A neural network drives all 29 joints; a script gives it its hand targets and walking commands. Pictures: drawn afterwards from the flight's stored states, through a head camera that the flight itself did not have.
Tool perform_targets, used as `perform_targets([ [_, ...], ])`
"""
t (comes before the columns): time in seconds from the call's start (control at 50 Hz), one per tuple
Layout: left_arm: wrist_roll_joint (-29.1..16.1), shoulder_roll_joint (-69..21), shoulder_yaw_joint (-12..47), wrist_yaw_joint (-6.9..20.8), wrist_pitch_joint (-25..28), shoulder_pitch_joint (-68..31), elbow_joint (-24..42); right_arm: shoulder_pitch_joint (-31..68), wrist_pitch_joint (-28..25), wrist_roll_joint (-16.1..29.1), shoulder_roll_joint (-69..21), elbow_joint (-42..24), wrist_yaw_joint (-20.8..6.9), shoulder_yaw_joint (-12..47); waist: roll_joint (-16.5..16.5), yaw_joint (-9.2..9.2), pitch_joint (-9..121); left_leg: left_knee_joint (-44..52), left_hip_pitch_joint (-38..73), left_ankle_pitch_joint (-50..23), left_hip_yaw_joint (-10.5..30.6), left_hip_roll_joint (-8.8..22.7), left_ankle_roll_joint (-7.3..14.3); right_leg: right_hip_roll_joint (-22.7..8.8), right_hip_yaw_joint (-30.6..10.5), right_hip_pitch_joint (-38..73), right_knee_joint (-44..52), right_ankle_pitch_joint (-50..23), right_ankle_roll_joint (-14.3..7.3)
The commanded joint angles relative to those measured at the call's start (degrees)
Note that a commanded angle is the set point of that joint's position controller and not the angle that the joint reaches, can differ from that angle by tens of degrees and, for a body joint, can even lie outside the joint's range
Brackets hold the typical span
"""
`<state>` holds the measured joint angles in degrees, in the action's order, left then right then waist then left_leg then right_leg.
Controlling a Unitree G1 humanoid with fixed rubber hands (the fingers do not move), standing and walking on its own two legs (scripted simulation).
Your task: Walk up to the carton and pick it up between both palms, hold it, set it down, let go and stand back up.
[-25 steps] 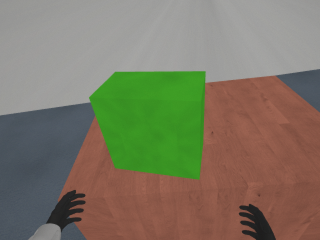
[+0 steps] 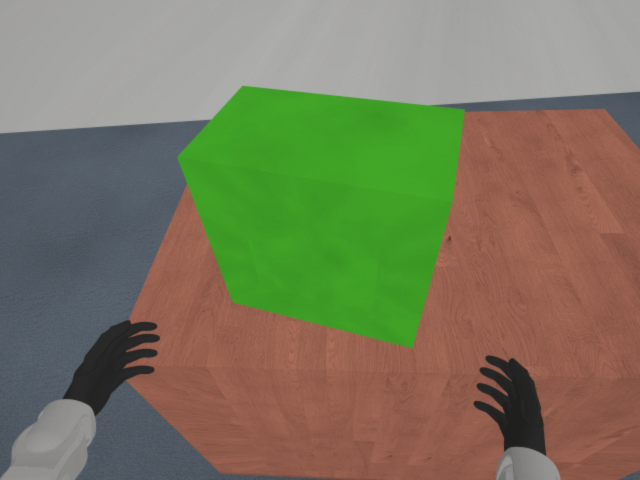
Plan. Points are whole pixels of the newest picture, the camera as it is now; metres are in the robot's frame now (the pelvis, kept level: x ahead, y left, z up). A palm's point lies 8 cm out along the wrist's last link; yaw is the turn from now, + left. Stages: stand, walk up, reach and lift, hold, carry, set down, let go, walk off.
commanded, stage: reach and lift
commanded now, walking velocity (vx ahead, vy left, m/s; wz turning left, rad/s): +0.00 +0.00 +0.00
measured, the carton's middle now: (330, 221) +0.45 +0.04 +0.08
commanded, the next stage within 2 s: none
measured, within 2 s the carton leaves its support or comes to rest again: neither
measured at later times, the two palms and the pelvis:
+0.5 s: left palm (116, 323) +0.28 +0.30 +0.06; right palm (531, 359) +0.25 -0.18 +0.08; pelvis +0.08 +0.03 +0.01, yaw -1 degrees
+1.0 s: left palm (105, 295) +0.29 +0.29 +0.11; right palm (556, 339) +0.25 -0.19 +0.12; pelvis +0.03 +0.03 +0.01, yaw +0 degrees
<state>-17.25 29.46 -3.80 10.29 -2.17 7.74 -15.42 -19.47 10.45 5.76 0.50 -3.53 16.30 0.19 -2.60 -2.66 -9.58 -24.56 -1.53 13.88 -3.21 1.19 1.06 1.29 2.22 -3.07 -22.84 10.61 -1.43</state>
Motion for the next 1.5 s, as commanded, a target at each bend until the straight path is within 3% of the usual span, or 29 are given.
perform_targets([
  [0.0,-5.01,14.35,-4.74,0.34,4.15,-4.9,9.65,6.92,-3.84,2.08,5.79,-17.36,-0.71,1.36,5.42,-1.92,6.78,7.95,-16.19,0.1,3.39,1.9,3.37,-2.98,-4.66,10.11,3.88,1.66,1.91],
  [0.04,-4.87,12.94,-5.01,1.02,3.11,0.18,9.67,2.92,-3.28,4.06,7.32,-17.35,-1.06,2.09,6.1,-1.63,5.53,6.37,-11.0,-6.87,3.58,1.11,1.77,-3.67,-5.17,6.83,5.21,-3.83,1.83],
  [0.1,-3.45,12.18,-5.35,2.67,0.65,2.89,12.92,-2.7,-1.99,6.69,9.46,-15.62,-0.66,2.2,4.95,1.14,4.12,5.65,-6.31,-13.06,4.46,0.76,0.19,-3.48,-5.11,5.84,6.1,-12.22,1.64],
  [0.16,0.67,11.14,-7.95,3.52,-2.15,6.64,20.21,-10.27,-1.77,8.11,9.93,-15.8,-0.21,1.36,2.25,2.25,5.03,5.51,0.11,-23.05,3.79,-0.24,-2.29,-2.91,-5.06,5.61,7.82,-20.63,1.1],
  [0.2,2.58,9.87,-9.46,3.34,-3.53,8.01,25.59,-11.66,-1.84,8.77,10.16,-18.41,-0.28,0.9,-1.02,2.06,6.17,5.35,3.47,-29.12,3.45,-0.66,-3.67,-2.51,-5.29,5.24,9.33,-23.59,0.32],
  [0.22,3.35,9.71,-10.03,2.77,-3.57,8.4,29.27,-12.15,-2.51,8.68,10.46,-19.6,-0.55,0.2,-2.47,2.46,7.05,5.27,4.54,-32.2,3.18,-0.65,-4.81,-1.98,-4.92,5.56,9.47,-24.74,-0.07],
  [0.28,5.36,8.72,-11.18,0.41,-2.65,9.73,35.01,-12.34,-4.92,8.36,11.64,-23.51,-1.89,-1.75,-8.09,1.18,9.64,4.09,7.38,-40.62,2.52,-0.61,-7.21,-0.58,-3.92,4.59,10.31,-25.12,-1.24],
  [0.34,3.79,7.97,-8.99,-1.55,-1.42,8.42,37.6,-11.0,-6.44,7.94,12.98,-26.22,-3.61,-4.19,-12.37,0.88,10.73,2.89,6.14,-42.69,2.83,0.1,-8.36,0.76,-3.17,1.65,11.13,-19.56,-2.53],
  [0.38,2.65,8.36,-8.49,-2.48,-1.5,9.18,37.18,-9.84,-6.57,7.27,14.54,-28.06,-4.58,-5.27,-11.83,1.06,11.39,2.65,4.85,-41.75,2.64,0.11,-7.88,1.14,-3.05,1.44,10.91,-19.53,-2.64],
  [0.44,1.52,7.93,-7.5,-3.12,-3.94,11.76,38.4,-11.78,-5.12,8.03,17.33,-27.79,-5.64,-6.07,-12.13,1.67,13.14,1.88,5.93,-48.25,3.13,0.74,-7.83,1.98,-2.87,2.08,10.21,-22.89,-2.13],
  [0.46,0.71,8.1,-7.18,-3.21,-5.32,10.38,38.63,-11.56,-4.57,8.27,18.62,-27.15,-5.76,-6.23,-11.57,2.82,13.82,1.28,6.02,-51.03,3.97,1.31,-7.77,2.1,-2.73,2.04,9.66,-23.55,-2.11],
  [0.52,0.29,7.51,-8.2,-3.16,-8.99,13.1,39.63,-12.87,-3.14,8.85,21.03,-27.7,-6.21,-6.02,-7.83,2.94,15.55,0.5,8.77,-57.48,4.02,1.72,-7.27,2.78,-2.03,1.12,10.34,-27.05,-1.22],
  [0.58,-0.58,8.39,-9.72,-2.33,-10.8,6.97,39.52,-6.7,-1.24,10.27,23.24,-30.8,-6.91,-5.51,-3.58,1.95,18.25,1.55,6.56,-51.3,2.43,0.78,-6.83,2.65,-2.16,3.5,10.23,-28.0,-0.74],
  [0.68,-0.87,8.03,-10.94,-0.81,-11.24,7.86,33.87,-6.38,1.24,10.72,22.76,-34.58,-7.5,-4.57,3.72,0.46,18.41,3.6,1.17,-40.35,1.62,-0.16,-4.35,1.78,-2.93,8.23,10.72,-27.41,0.26],
  [0.7,-0.63,7.89,-10.82,-0.72,-11.49,6.24,32.13,-5.72,1.97,10.99,23.2,-33.59,-7.59,-4.13,3.5,0.61,17.64,4.44,1.03,-39.78,1.39,-0.03,-4.42,1.76,-3.05,8.18,10.52,-26.76,0.41],
  [0.76,-1.26,8.37,-9.85,-0.4,-12.11,3.17,35.21,-5.42,3.57,10.14,23.62,-33.86,-7.6,-5.75,2.65,2.73,17.77,3.96,3.92,-40.12,3.07,0.75,-5.18,2.2,-2.73,5.3,11.25,-22.56,-0.4],
  [0.78,-1.27,8.17,-9.56,-0.48,-12.11,1.22,35.44,-4.27,4.06,9.8,23.66,-33.72,-7.66,-6.84,1.68,2.54,17.68,4.01,4.12,-39.62,2.89,0.79,-5.62,2.21,-2.78,4.27,11.84,-20.55,-0.5],
  [0.86,-2.3,10.72,-8.87,-1.15,-12.81,-10.74,32.83,3.62,8.0,8.9,21.83,-31.03,-7.4,-9.14,-1.0,3.3,13.74,7.73,-2.35,-19.44,2.41,-0.42,-4.57,-0.09,-4.79,2.54,11.84,-9.63,-1.15],
  [0.9,-4.47,12.53,-7.28,-1.5,-14.11,-19.33,29.27,11.21,10.92,9.8,21.9,-29.6,-7.27,-9.2,-0.49,4.35,12.88,8.39,-4.79,-10.69,3.46,0.07,-3.1,-1.49,-6.21,1.0,10.79,-4.87,-1.14],
  [0.96,-6.57,14.94,-5.92,-3.15,-17.14,-31.15,24.88,22.49,15.66,11.22,22.82,-23.43,-7.4,-10.73,-1.98,4.73,12.04,10.12,-10.18,0.44,4.75,0.73,-1.8,-2.64,-7.04,0.04,9.1,1.14,-0.99],
  [0.98,-6.38,14.79,-5.75,-3.45,-18.1,-32.4,22.49,25.01,16.82,12.11,23.33,-20.14,-7.5,-11.06,-2.6,4.05,11.43,10.66,-11.31,2.64,5.07,0.99,-2.02,-2.88,-7.48,0.39,8.66,2.5,-0.97],
  [1.04,-5.29,14.85,-6.66,-3.25,-20.36,-37.23,16.63,30.85,18.64,13.48,22.47,-13.92,-7.13,-10.48,-2.9,3.85,14.14,10.57,-12.73,2.97,4.93,0.8,-1.35,-2.83,-7.95,2.18,7.85,1.21,-1.21],
  [1.06,-4.77,14.2,-6.85,-2.78,-21.13,-37.19,14.2,30.99,18.73,14.14,22.32,-11.48,-6.92,-10.3,-3.33,4.77,14.05,10.33,-11.85,1.11,4.63,0.46,-1.47,-2.53,-7.78,2.94,7.92,-0.11,-1.27],
  [1.14,-2.28,13.72,-8.68,-1.33,-23.58,-41.35,8.56,39.42,18.43,16.05,22.28,-7.44,-6.07,-8.63,-3.63,3.99,17.53,9.75,-10.81,-5.56,3.67,-0.22,-2.17,-2.22,-7.8,6.94,8.06,-4.69,-1.11],
  [1.18,-1.76,13.94,-9.17,-0.65,-24.35,-45.05,7.62,44.21,17.92,15.9,23.04,-7.61,-5.68,-8.32,-1.89,4.24,18.75,8.92,-8.81,-8.58,3.34,-0.31,-2.25,-1.89,-7.23,7.32,8.0,-6.81,-1.13],
  [1.24,-2.07,14.27,-8.88,-0.86,-24.25,-52.49,5.2,50.12,17.28,15.01,23.3,-5.3,-5.68,-9.17,-0.38,5.09,18.64,8.78,-8.31,-5.73,3.19,-0.07,-2.26,-1.63,-6.53,6.05,8.01,-4.32,-1.29],
  [1.3,-1.95,14.78,-8.99,-0.5,-23.99,-54.25,2.44,52.75,16.56,14.53,23.51,-5.16,-5.84,-8.65,2.29,4.34,19.04,8.68,-8.32,-4.69,2.87,0.12,-1.35,-1.15,-5.85,6.55,8.15,-3.69,-1.29],
  [1.38,-3.89,16.25,-7.32,-0.9,-24.97,-61.58,-0.19,58.72,16.67,14.54,26.6,-2.33,-5.92,-9.48,3.01,6.26,21.94,8.38,-7.22,-4.16,3.34,0.39,-1.5,-0.68,-5.31,5.46,7.7,-4.03,-1.05],
  [1.48,-4.06,16.85,-6.57,-0.57,-26.92,-64.63,-3.34,61.96,17.49,15.93,28.5,3.97,-5.88,-9.86,1.62,7.75,24.48,7.08,-4.78,-11.04,2.55,0.34,-2.26,-0.32,-4.94,6.11,7.24,-9.92,-1.04],
])
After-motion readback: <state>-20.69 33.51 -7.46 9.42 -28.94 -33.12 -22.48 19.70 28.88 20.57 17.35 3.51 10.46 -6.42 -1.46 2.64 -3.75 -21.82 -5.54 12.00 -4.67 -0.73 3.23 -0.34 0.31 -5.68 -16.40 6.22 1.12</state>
